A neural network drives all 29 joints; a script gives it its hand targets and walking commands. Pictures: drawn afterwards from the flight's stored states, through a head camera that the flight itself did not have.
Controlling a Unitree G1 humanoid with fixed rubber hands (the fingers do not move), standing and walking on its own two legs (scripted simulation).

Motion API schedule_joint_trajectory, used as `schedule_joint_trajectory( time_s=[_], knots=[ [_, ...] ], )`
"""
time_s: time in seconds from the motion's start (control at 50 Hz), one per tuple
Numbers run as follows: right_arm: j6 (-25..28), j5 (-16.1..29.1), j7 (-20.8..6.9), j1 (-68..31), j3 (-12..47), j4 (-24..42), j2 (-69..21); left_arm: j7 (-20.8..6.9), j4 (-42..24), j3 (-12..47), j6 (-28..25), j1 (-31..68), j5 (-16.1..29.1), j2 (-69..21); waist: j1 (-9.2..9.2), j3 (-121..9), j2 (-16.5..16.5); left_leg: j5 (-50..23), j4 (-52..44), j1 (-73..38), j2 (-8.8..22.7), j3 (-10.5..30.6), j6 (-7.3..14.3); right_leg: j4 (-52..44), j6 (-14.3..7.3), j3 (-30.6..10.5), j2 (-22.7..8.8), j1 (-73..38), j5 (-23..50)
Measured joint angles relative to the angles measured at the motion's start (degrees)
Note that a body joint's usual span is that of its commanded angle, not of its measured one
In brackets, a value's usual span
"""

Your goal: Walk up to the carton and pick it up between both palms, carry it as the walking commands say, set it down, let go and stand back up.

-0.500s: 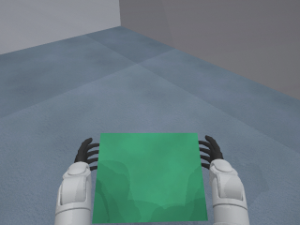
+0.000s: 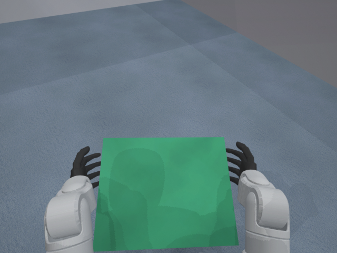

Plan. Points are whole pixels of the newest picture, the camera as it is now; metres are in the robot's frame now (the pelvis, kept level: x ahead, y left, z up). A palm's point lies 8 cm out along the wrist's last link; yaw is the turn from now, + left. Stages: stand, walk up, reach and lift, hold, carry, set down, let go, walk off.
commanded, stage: carry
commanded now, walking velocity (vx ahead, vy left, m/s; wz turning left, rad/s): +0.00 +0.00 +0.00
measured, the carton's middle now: (164, 191) +0.29 +0.02 -0.02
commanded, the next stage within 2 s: none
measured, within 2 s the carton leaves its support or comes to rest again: neither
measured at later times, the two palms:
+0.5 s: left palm (74, 223) +0.18 +0.17 +0.09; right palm (275, 227) +0.17 -0.18 +0.10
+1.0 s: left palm (57, 239) +0.15 +0.19 +0.09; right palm out of the picture +0.10 -0.15 +0.08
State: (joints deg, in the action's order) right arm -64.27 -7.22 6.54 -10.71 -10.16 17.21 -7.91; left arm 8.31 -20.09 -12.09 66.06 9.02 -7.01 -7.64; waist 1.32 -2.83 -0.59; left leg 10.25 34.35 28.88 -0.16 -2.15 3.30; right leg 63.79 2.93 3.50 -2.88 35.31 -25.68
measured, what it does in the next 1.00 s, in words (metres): walks backwards: right foot, then left foot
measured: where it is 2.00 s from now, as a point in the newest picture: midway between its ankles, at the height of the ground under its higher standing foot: outside the picture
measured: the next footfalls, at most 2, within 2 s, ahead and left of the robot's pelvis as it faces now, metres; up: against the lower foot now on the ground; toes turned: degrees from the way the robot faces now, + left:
right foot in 0.18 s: -0.05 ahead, -0.11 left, +0.00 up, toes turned -5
left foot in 0.44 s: -0.03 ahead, +0.13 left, +0.00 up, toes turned +4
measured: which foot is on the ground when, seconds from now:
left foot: down 0.00-0.20, up 0.22-0.42, down 0.44-1.00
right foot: up 0.00-0.16, down 0.18-0.86, up 0.88-1.00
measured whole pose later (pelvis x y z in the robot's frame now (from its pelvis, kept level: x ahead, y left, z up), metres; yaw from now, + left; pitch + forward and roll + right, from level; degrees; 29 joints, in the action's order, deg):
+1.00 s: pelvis -0.14 +0.06 +0.00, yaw -9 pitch +4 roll +1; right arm -65.9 -8.1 8.3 -10.3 -9.6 14.9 -7.8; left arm 8.0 -13.8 -11.8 67.5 11.4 -6.0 -5.4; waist 0.9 -6.5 -0.1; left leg 11.6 31.7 24.4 2.7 -14.1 4.6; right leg 55.3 0.0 4.7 -3.4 31.0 -26.8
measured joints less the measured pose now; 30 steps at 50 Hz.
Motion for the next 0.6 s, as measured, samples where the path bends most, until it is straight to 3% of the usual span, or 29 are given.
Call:
schedule_joint_trajectory(
  time_s=[0.06,0.14,0.2,0.26,0.34,0.46,0.6],
  knots=[
    [-1.0,-1.2,-1.6,-0.2,-0.8,1.3,0.0,1.7,-1.3,1.1,1.1,0.1,1.2,0.0,0.92,-1.3,0.4,-3.7,-4.1,-0.2,-0.1,0.6,0.0,-4.3,0.2,0.1,1.2,-3.7,-0.4],
    [-1.8,-2.3,-2.2,-0.6,-1.0,1.3,0.0,1.3,-0.5,0.7,1.7,1.0,1.0,-0.1,0.68,-3.9,1.1,-7.3,-7.9,0.0,-0.1,0.8,-0.3,-19.1,-0.8,0.9,3.2,-12.4,-3.0],
    [-2.3,-2.7,-2.1,-0.5,-1.1,0.7,0.3,0.6,1.4,0.6,1.5,1.5,0.4,-0.3,0.1,-5.1,2.2,-8.9,-8.5,0.4,0.0,0.6,-1.0,-34.0,-2.4,2.1,4.1,-19.7,4.9],
    [-2.9,-2.2,-1.8,1.3,-1.2,-0.8,1.0,0.0,4.2,1.9,1.6,0.5,-0.6,-0.1,-0.8,-5.8,2.1,2.0,-2.0,1.2,0.2,-0.5,-3.1,-34.2,-4.8,1.6,3.5,-19.7,8.2],
    [-3.8,-0.2,0.6,1.7,-0.8,-2.0,1.6,-0.1,5.7,2.4,2.0,0.0,-1.3,0.0,-2.56,-5.8,1.2,5.9,7.3,-0.2,1.0,-0.9,-4.3,-34.5,-4.8,0.7,2.0,-19.6,9.0],
    [-2.8,1.7,1.9,-1.4,-0.5,-3.9,2.8,-0.8,6.3,1.3,1.1,2.3,-2.4,0.1,-3.74,-5.3,0.4,3.7,-4.7,-9.0,1.8,-1.6,-4.0,-29.4,-3.8,0.7,0.7,-14.9,8.3],
    [-2.2,1.0,2.1,-1.7,-0.8,-5.6,0.9,0.8,5.9,0.6,1.5,0.9,-0.5,0.8,-1.04,-3.9,-0.4,2.0,-3.0,-7.4,1.8,-2.0,-3.0,-30.9,-3.2,0.4,0.7,-14.8,10.9]
  ],
)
